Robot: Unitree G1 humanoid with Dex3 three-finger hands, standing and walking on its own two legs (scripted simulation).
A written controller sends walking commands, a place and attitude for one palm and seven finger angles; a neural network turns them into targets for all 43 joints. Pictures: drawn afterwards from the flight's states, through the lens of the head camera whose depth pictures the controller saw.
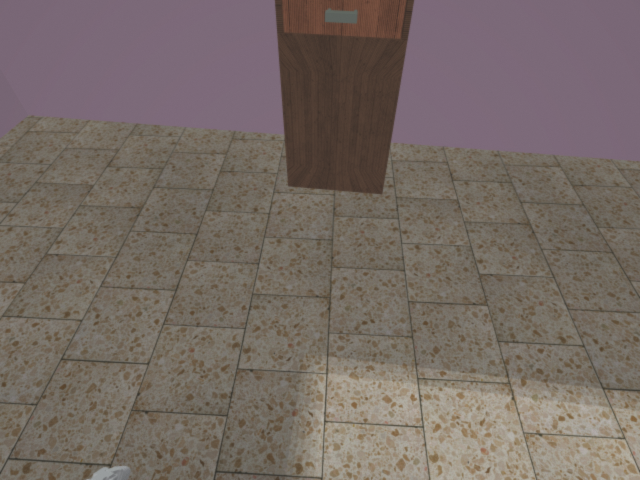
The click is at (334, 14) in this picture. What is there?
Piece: drawer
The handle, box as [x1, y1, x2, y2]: [325, 8, 357, 23]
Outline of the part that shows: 325,11 325,21 356,23 356,10 339,11 331,10 330,8 328,8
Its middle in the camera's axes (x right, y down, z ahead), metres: +0.07 -0.75 +1.29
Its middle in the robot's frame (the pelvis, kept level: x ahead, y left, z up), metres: +1.48 +0.01 +0.03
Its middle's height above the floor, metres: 0.80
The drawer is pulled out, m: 0.00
